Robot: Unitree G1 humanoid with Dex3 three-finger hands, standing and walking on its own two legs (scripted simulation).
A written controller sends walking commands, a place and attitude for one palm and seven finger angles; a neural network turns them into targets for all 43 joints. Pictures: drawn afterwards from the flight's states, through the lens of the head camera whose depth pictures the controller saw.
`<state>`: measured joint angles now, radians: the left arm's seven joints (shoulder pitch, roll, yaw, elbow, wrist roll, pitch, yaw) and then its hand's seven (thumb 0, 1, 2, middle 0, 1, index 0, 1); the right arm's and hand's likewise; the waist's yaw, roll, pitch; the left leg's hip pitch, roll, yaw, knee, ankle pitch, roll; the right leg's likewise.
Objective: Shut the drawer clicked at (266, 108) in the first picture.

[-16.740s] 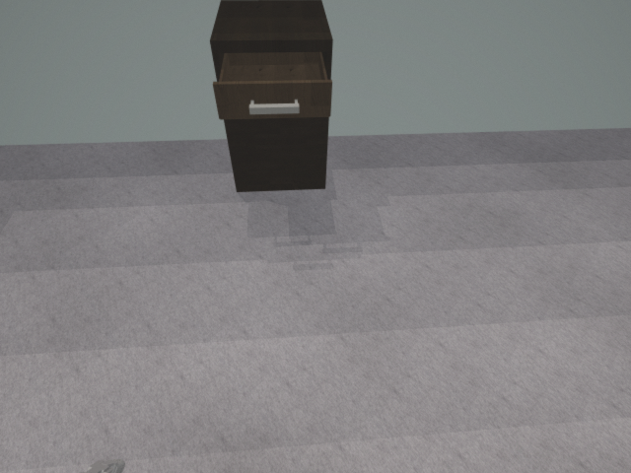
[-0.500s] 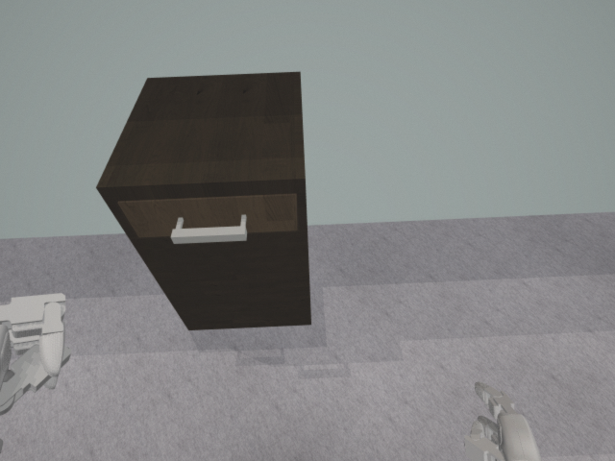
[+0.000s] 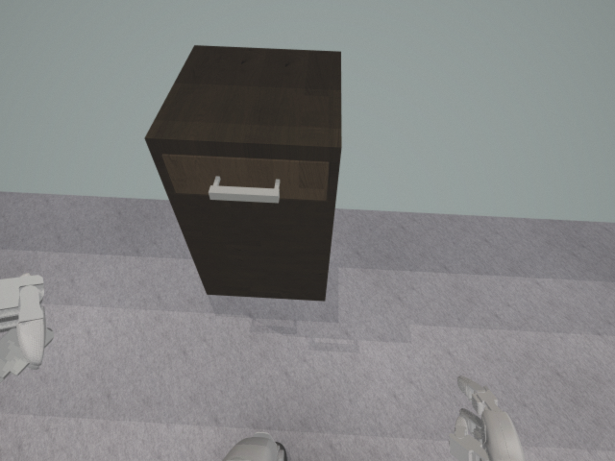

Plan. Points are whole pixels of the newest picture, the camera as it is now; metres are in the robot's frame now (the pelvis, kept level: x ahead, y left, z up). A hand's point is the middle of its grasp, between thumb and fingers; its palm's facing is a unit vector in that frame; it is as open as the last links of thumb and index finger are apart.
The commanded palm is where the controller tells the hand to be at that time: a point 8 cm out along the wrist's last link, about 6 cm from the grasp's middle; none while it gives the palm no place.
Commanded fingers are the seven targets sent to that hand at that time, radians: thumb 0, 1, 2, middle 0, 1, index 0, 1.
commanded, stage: step back with the hand held close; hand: left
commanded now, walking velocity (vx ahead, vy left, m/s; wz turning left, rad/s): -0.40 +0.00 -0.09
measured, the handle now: (246, 187) +0.70 +0.19 -0.16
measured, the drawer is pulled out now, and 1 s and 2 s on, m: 0.00 0.00 0.00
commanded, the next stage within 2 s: stop stepping back and stand still in 0.32 s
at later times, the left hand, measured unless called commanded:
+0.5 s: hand (47, 410) +0.13 +0.20 +0.19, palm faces +0.20 -0.83 -0.51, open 3.2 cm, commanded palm +0.08 +0.26 +0.19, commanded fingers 0.00 0.90 0.90 -1.40 -1.60 -1.40 -1.60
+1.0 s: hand out of the picture +0.09 +0.24 +0.17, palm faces +0.33 -0.85 -0.42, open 3.2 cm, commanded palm +0.03 +0.29 +0.19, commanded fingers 0.00 0.90 0.90 -1.40 -1.60 -1.40 -1.60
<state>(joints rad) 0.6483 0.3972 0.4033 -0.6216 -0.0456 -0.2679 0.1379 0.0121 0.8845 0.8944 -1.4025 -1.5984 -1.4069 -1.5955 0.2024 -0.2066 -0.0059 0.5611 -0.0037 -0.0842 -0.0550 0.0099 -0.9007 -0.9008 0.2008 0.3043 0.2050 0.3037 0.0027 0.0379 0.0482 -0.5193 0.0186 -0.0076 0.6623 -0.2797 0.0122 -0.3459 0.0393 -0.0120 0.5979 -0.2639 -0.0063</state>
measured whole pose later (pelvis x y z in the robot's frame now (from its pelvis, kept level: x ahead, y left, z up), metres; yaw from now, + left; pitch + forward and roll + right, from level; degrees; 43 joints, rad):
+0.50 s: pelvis -0.08 -0.01 +0.01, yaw -6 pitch +3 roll -1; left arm 0.69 0.43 0.42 -0.65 -0.05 -0.32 0.11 0.01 0.88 0.89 -1.40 -1.60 -1.41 -1.60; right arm 0.20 -0.18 0.00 0.63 0.00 -0.06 -0.04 0.01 -0.90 -0.90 0.20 0.30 0.21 0.30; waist -0.01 -0.01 0.01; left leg -0.48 0.02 0.02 0.65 -0.19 0.00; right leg -0.21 0.05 0.01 0.52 -0.36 -0.03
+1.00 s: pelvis -0.12 +0.01 +0.01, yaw -3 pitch -1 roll -1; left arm 0.59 0.37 0.37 -0.55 -0.03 -0.17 0.15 0.01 0.89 0.89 -1.40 -1.60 -1.41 -1.60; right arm 0.24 -0.16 0.02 0.60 -0.01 -0.09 -0.06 0.01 -0.90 -0.90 0.20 0.30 0.20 0.30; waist -0.03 0.00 0.00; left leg -0.39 -0.02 0.00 0.51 -0.13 0.04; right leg -0.19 0.04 -0.02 0.54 -0.38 -0.03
